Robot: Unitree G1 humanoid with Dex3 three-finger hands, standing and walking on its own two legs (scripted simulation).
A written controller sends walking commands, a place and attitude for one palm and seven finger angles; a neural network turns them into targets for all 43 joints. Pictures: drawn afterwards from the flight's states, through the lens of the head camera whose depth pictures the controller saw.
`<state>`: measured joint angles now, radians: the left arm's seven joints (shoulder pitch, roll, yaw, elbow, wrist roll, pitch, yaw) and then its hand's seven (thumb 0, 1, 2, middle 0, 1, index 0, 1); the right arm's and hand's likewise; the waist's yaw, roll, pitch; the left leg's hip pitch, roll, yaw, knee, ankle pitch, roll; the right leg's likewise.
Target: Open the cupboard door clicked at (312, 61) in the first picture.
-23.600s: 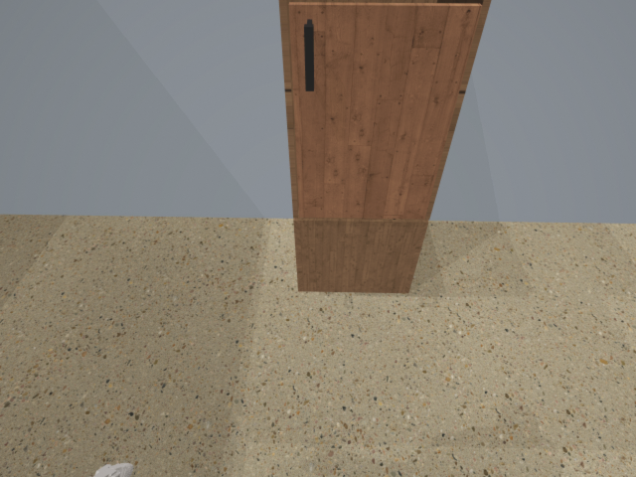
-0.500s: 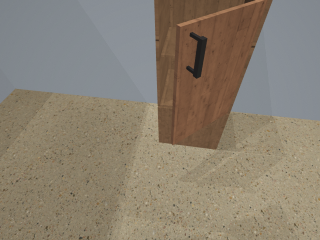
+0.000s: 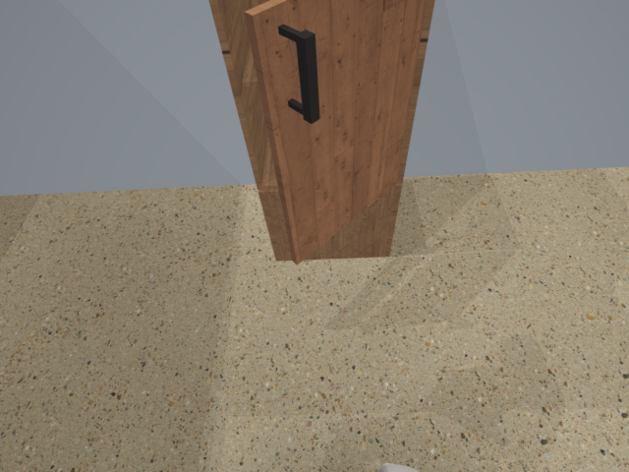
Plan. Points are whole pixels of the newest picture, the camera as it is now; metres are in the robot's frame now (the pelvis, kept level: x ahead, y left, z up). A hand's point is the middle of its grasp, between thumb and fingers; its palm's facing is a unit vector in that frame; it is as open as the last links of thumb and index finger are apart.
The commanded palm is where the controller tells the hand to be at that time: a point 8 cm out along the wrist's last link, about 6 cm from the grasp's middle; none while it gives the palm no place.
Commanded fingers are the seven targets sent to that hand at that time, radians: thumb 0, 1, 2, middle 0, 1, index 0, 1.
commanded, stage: walk to a spot facing it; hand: left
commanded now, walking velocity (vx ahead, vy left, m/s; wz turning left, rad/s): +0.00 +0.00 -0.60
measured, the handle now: (299, 75) +0.61 +0.06 +0.17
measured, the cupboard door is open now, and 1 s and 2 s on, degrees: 43 43 43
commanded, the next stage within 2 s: none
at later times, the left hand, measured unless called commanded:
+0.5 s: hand out of the picture +0.12 +0.18 -0.16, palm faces -0.20 -0.95 -0.23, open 7.4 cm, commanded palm none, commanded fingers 0.00 0.90 0.90 -0.20 -0.30 -0.20 -0.30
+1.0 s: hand (289, 351) +0.31 +0.08 -0.15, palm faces -0.60 -0.75 -0.27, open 7.4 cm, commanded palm none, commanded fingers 0.00 0.90 0.90 -0.20 -0.30 -0.20 -0.30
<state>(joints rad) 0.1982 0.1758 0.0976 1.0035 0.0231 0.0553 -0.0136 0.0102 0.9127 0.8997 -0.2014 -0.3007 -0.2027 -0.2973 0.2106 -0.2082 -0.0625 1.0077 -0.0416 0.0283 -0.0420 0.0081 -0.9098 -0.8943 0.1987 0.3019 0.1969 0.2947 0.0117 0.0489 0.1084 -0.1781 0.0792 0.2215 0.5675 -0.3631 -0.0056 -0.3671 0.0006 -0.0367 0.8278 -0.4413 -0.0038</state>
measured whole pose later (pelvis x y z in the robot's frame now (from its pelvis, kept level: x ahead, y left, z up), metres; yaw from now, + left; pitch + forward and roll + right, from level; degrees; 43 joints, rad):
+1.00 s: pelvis +0.07 -0.01 -0.01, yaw -38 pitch +1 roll -1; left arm 0.09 0.26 0.08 0.87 0.02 0.02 -0.03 0.01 0.91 0.90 -0.20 -0.30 -0.20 -0.30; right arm 0.29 -0.26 -0.06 0.93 -0.02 0.05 -0.02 0.01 -0.91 -0.89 0.20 0.30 0.20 0.29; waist -0.03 0.03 0.12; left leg -0.27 0.14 0.16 0.83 -0.51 -0.05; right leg -0.32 -0.01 -0.05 0.62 -0.31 -0.02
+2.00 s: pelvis +0.16 -0.10 +0.01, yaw -73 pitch +1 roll +0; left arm 0.31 0.20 0.08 1.00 0.03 -0.01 -0.04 0.01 0.91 0.90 -0.21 -0.30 -0.21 -0.30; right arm 0.17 -0.22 -0.07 0.88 -0.02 -0.01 0.01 0.01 -0.91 -0.89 0.20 0.30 0.19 0.29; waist 0.03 -0.04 0.07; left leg -0.41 0.06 0.06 0.64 -0.30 -0.07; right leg -0.13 0.01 0.08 0.47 -0.35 0.00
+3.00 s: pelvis +0.17 -0.59 -0.01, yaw -93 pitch +0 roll +0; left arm 0.46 0.14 0.04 1.17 0.01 -0.07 0.00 0.01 0.92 0.90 -0.20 -0.30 -0.20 -0.30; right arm 0.05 -0.17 -0.04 0.97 -0.03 -0.05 0.02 0.01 -0.91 -0.89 0.20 0.30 0.19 0.29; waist 0.04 -0.02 0.05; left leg -0.44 0.03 0.13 0.60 -0.18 0.04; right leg 0.08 0.04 -0.05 0.47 -0.49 -0.05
